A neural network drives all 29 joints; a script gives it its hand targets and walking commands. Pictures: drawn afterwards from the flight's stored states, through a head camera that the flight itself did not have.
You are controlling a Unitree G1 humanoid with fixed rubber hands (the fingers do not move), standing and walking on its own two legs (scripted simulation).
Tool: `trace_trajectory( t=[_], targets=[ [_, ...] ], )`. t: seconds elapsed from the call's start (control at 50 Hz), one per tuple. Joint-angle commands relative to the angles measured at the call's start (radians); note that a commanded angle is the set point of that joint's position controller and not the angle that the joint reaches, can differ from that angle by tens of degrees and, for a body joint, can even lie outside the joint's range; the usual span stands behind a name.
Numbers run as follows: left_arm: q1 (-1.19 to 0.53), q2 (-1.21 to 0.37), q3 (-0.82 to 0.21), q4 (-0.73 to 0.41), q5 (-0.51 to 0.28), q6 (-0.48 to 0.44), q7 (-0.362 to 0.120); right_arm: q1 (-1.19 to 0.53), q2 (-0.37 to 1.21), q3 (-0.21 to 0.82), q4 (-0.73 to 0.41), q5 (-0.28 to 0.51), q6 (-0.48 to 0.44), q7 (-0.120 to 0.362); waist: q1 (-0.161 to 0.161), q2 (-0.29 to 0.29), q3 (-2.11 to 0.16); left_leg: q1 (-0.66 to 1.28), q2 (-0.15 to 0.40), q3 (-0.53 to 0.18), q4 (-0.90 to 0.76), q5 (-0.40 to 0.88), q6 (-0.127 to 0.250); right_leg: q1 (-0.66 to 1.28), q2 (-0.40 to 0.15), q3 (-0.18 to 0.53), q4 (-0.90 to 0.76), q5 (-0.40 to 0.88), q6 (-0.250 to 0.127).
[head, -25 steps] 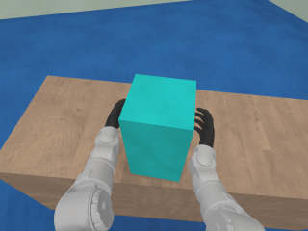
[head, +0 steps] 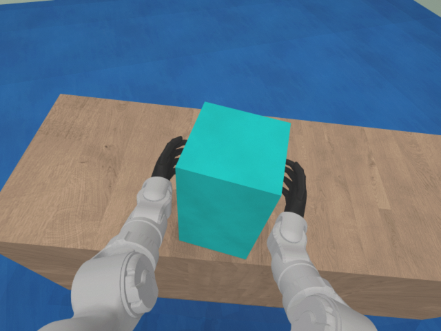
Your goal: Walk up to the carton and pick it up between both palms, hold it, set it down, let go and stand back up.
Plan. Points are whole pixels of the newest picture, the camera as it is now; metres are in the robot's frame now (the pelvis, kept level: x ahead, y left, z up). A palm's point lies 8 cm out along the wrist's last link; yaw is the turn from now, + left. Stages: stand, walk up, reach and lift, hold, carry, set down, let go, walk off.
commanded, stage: set down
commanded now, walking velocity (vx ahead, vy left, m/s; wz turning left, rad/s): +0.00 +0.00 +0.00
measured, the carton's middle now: (227, 189) +0.42 -0.01 -0.04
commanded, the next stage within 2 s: none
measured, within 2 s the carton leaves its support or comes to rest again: neither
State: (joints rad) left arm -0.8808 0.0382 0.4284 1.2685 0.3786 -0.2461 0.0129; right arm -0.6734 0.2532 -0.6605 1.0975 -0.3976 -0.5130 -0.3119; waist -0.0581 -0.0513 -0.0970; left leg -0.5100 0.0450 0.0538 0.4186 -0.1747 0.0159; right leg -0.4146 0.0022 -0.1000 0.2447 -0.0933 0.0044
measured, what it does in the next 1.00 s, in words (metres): stands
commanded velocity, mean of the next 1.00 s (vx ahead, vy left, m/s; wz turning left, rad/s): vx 0.00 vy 0.00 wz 0.00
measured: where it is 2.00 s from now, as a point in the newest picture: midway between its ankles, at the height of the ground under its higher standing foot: outside the picture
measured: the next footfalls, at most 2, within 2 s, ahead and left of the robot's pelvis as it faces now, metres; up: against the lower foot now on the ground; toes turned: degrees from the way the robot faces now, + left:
none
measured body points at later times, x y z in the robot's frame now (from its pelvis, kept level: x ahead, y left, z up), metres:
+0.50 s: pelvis -0.01 +0.00 -0.01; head +0.08 +0.05 +0.43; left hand +0.43 +0.12 +0.00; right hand +0.37 -0.13 +0.01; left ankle +0.00 +0.10 -0.74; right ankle +0.00 -0.13 -0.74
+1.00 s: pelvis -0.02 +0.00 -0.01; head +0.08 +0.05 +0.43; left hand +0.43 +0.12 +0.00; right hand +0.37 -0.13 +0.01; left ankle +0.00 +0.10 -0.74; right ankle +0.00 -0.13 -0.74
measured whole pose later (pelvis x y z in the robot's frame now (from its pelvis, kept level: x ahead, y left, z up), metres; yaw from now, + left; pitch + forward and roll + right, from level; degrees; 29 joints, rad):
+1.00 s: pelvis -0.02 +0.00 -0.01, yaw +0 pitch +16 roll -3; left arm -0.92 0.01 0.63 1.25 0.56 -0.30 -0.01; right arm -0.74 0.30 -0.89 1.05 -0.60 -0.53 -0.26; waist -0.06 -0.05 -0.07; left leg -0.58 0.04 0.05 0.49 -0.19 0.02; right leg -0.50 0.00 -0.11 0.35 -0.13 0.01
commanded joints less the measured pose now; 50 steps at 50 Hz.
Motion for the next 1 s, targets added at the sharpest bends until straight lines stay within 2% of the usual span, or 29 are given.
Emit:
trace_trajectory(
  t=[0.0,0.18,0.48,0.58,0.84,0.98],
  targets=[
    [-0.531,-0.624,-0.186,0.022,0.068,-0.092,-0.16,-0.607,0.548,0.34,0.034,-0.158,-0.029,0.188,0.014,0.142,-0.638,0.278,-0.021,0.021,0.044,0.411,-0.058,0.291,0.025,0.0,0.091,0.371,-0.027],
    [-0.558,-0.586,-0.13,0.06,0.094,-0.106,-0.158,-0.586,0.561,0.27,0.069,-0.208,-0.008,0.192,0.005,0.13,-0.606,0.221,-0.023,0.024,0.042,0.296,-0.041,0.257,0.018,0.002,0.112,0.293,-0.017],
    [-0.536,-0.573,-0.068,0.078,0.156,-0.098,-0.138,-0.568,0.546,0.157,0.092,-0.272,0.004,0.214,0.0,0.153,-0.564,0.25,-0.012,0.013,0.051,0.273,-0.05,0.156,0.028,-0.02,0.106,0.17,-0.025],
    [-0.51,-0.568,-0.041,0.077,0.185,-0.091,-0.133,-0.561,0.548,0.135,0.091,-0.292,0.001,0.218,0.004,0.152,-0.551,0.25,-0.013,0.011,0.055,0.291,-0.05,0.151,0.028,-0.025,0.108,0.177,-0.022],
    [-0.473,-0.556,0.009,0.05,0.237,-0.076,-0.133,-0.521,0.553,0.087,0.103,-0.337,-0.004,0.217,0.004,0.131,-0.501,0.206,-0.016,0.015,0.049,0.235,-0.035,0.147,0.02,-0.025,0.113,0.14,-0.011],
    [-0.453,-0.553,0.025,0.043,0.259,-0.065,-0.134,-0.509,0.552,0.066,0.112,-0.348,-0.013,0.217,0.008,0.142,-0.479,0.189,-0.015,0.014,0.059,0.219,-0.035,0.126,0.02,-0.026,0.123,0.118,-0.011]
  ],
)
